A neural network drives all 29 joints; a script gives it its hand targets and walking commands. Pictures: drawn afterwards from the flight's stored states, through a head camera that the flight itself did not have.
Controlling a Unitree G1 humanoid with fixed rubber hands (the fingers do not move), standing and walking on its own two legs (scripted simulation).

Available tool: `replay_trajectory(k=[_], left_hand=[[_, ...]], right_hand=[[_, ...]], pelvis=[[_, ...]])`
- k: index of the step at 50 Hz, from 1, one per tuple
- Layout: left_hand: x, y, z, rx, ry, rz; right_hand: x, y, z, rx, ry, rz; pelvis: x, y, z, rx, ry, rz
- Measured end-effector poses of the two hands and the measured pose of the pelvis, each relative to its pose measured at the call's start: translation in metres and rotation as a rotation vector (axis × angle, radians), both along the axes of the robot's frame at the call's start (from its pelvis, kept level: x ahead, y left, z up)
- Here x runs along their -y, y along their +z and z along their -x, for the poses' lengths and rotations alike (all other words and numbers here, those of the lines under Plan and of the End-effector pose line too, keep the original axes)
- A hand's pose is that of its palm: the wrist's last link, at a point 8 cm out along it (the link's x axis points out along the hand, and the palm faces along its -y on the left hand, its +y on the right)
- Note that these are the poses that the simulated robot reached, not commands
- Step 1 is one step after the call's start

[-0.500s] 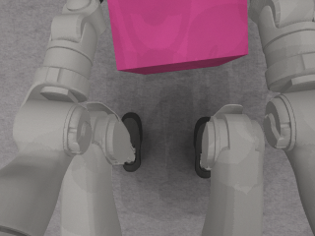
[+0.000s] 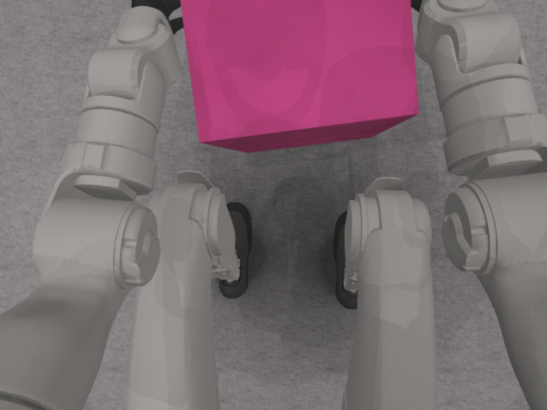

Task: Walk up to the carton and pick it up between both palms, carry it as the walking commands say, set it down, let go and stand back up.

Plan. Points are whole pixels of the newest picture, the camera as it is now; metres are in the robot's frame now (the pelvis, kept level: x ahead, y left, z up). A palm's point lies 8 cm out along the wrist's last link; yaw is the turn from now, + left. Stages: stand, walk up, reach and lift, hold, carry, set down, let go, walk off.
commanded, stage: reach and lift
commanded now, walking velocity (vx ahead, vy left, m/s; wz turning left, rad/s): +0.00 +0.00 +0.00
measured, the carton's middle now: (298, 62) +0.52 -0.01 -0.15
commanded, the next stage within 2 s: none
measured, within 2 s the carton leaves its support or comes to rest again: neither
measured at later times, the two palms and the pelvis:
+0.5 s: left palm (120, 9) +0.51 +0.15 +0.00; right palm out of the picture +0.54 -0.15 +0.00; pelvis -0.01 +0.00 +0.05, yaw -1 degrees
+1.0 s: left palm out of the picture +0.49 +0.15 +0.08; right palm out of the picture +0.51 -0.15 +0.08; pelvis -0.02 +0.01 +0.10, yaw -3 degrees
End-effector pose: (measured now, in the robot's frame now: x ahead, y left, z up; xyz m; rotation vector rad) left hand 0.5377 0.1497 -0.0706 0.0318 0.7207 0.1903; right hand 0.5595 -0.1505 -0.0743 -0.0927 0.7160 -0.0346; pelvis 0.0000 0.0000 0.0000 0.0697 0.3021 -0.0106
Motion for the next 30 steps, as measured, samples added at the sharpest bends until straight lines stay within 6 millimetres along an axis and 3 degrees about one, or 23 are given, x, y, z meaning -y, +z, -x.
replay_trajectory(k=[9, 20, 30], left_hand=[[0.004, 0.027, 0.001, 0.022, -0.006, -0.001], [0.003, 0.054, 0.020, -0.004, -0.009, -0.011], [-0.002, 0.092, 0.027, 0.023, -0.003, -0.003]], right_hand=[[0.004, 0.027, 0.003, 0.021, -0.007, -0.002], [0.003, 0.053, 0.020, -0.003, -0.005, -0.007], [-0.002, 0.095, 0.025, 0.026, 0.000, 0.004]], pelvis=[[0.001, 0.016, 0.002, 0.017, -0.007, -0.003], [0.002, 0.037, 0.006, 0.057, -0.017, -0.002], [0.000, 0.058, 0.012, 0.097, -0.027, 0.004]])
